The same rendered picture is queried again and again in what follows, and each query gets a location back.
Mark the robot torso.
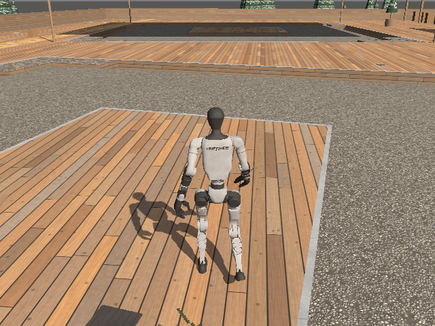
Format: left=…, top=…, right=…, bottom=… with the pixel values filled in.
left=201, top=133, right=232, bottom=204

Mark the left robot thigh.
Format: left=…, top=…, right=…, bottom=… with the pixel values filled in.
left=194, top=189, right=209, bottom=232

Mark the left robot hand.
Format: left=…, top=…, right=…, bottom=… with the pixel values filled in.
left=174, top=199, right=190, bottom=219

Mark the left robot upper arm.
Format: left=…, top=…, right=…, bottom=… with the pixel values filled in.
left=186, top=137, right=203, bottom=177

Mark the robot right forearm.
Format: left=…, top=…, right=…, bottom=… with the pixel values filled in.
left=241, top=162, right=250, bottom=180

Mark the right robot upper arm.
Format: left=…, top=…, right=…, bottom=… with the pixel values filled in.
left=230, top=136, right=249, bottom=171

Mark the right robot hand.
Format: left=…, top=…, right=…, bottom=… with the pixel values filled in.
left=234, top=175, right=250, bottom=187

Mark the robot left forearm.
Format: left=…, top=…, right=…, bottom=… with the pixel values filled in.
left=176, top=166, right=192, bottom=201

